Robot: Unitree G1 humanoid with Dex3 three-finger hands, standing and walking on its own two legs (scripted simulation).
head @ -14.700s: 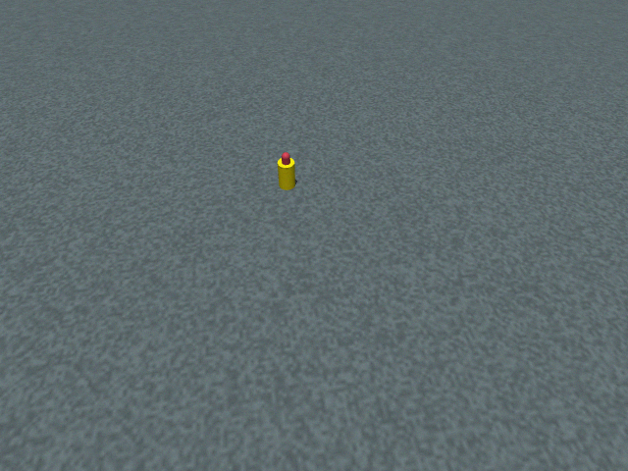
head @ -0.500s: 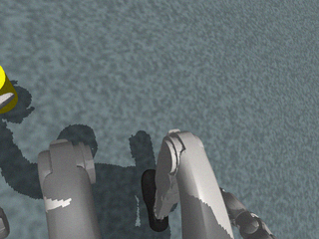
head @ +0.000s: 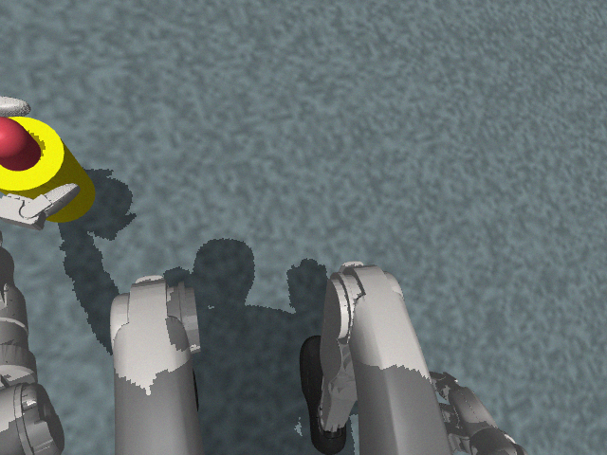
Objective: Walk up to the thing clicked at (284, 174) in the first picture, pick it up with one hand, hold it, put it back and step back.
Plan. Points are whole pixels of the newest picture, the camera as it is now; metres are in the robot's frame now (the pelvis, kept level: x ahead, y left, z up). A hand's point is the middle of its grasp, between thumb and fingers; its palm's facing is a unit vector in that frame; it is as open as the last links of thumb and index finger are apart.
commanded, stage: settle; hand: left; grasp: from the side
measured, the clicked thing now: (34, 168) +0.44 +0.29 -0.08
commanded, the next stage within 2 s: lift in 0.72 s
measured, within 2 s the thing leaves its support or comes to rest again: neither
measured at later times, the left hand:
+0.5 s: hand (23, 163) +0.43 +0.29 -0.03, palm faces +0.29 -0.96 -0.06, open 11.1 cm
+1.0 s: hand (22, 152) +0.43 +0.28 -0.01, palm faces +0.27 -0.96 -0.06, open 11.1 cm
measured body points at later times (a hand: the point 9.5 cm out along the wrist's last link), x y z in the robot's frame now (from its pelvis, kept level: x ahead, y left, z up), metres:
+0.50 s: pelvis +0.00 +0.00 +0.02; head +0.21 +0.07 +0.41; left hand +0.41 +0.34 -0.03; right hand +0.12 -0.27 -0.10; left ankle +0.07 +0.13 -0.31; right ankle +0.10 -0.12 -0.31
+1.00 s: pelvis +0.00 -0.01 +0.03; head +0.20 +0.06 +0.43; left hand +0.41 +0.33 +0.00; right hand +0.12 -0.27 -0.09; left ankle +0.07 +0.13 -0.31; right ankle +0.10 -0.12 -0.31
